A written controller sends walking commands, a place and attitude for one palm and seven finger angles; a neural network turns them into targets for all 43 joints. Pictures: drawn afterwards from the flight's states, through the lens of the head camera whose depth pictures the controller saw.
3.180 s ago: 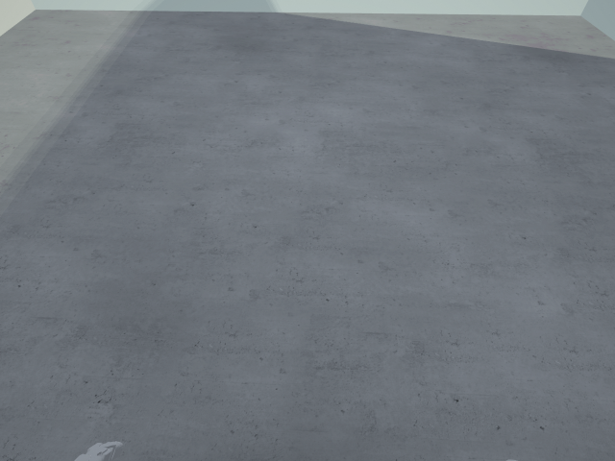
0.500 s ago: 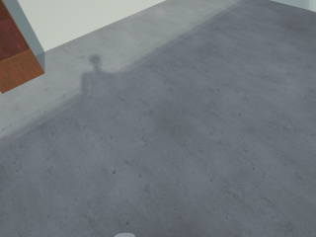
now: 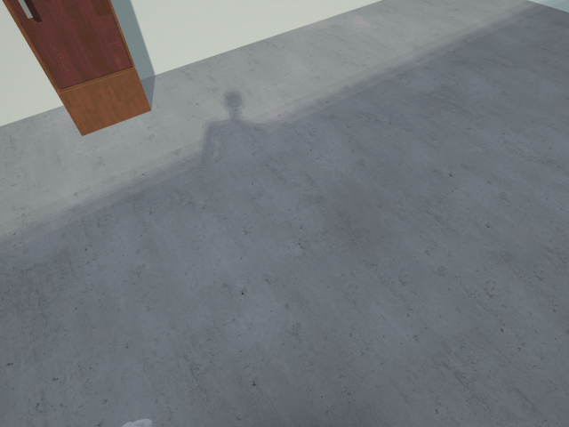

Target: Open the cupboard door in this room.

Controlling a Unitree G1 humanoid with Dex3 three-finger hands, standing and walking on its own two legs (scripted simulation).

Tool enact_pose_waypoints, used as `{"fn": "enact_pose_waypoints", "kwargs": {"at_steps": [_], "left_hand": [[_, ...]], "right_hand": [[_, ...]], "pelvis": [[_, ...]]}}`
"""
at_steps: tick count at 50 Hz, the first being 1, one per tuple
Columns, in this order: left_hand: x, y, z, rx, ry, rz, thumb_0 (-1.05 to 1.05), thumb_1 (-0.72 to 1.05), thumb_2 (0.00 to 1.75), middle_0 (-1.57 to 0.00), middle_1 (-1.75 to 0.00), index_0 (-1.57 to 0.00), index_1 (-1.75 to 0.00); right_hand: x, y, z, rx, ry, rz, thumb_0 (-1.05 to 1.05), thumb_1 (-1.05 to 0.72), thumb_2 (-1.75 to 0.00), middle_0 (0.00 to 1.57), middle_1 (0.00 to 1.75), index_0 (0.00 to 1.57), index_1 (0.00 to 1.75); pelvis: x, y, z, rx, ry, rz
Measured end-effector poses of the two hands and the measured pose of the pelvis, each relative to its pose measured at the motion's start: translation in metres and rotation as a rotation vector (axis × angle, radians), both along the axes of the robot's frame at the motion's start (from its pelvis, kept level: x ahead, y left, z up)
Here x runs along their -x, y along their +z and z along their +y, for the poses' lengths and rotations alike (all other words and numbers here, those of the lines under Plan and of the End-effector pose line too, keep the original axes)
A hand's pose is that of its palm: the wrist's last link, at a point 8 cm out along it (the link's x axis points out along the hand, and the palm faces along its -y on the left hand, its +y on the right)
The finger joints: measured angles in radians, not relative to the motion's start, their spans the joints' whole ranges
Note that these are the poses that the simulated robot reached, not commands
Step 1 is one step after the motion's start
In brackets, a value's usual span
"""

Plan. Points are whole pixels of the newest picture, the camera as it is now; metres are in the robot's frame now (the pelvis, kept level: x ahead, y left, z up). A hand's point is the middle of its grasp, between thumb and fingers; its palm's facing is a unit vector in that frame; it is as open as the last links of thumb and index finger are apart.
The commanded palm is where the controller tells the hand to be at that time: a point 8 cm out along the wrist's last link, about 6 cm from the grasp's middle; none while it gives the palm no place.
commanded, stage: turn or walk to find it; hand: left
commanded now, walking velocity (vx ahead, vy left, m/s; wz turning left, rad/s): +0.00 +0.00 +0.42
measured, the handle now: out of the picture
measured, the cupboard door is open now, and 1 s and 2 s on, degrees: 0 0 0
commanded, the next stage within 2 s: stand and wait in 0.04 s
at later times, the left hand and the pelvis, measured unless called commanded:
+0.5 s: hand out of the picture -0.06 +0.21 -0.18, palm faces +0.16 -0.97 -0.19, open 7.4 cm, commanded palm none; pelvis -0.03 +0.02 +0.01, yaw +5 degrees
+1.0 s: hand out of the picture -0.04 +0.22 -0.16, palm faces +0.21 -0.95 -0.24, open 7.4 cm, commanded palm none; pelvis -0.06 +0.02 +0.01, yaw +11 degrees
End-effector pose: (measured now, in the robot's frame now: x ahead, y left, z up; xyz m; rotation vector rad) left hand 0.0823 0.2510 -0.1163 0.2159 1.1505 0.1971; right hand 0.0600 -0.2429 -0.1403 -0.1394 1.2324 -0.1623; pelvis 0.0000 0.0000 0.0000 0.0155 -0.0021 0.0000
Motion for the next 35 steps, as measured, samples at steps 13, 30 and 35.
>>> {"fn": "enact_pose_waypoints", "kwargs": {"at_steps": [13,30,35], "left_hand": [[0.075,0.000,-0.019,0.036,0.107,0.076,0.01,0.91,0.89,-0.20,-0.30,-0.20,-0.30],[0.155,-0.026,0.000,0.105,0.175,0.275,0.01,0.91,0.89,-0.20,-0.30,-0.20,-0.30],[0.154,-0.021,-0.006,0.106,0.177,0.242,0.01,0.91,0.89,-0.20,-0.30,-0.20,-0.30]], "right_hand": [[0.004,0.009,-0.013,0.026,0.084,0.066,0.01,-0.91,-0.90,0.19,0.29,0.20,0.29],[0.014,0.009,0.047,0.026,0.129,0.039,0.01,-0.93,-0.90,0.20,0.30,0.21,0.30],[0.027,0.005,0.043,0.012,0.118,0.064,0.00,-0.93,-0.90,0.20,0.30,0.21,0.30]], "pelvis": [[0.015,0.010,-0.005,-0.011,0.093,-0.015],[0.029,0.006,0.024,-0.011,0.089,-0.016],[0.035,0.007,0.025,0.010,0.111,-0.023]]}}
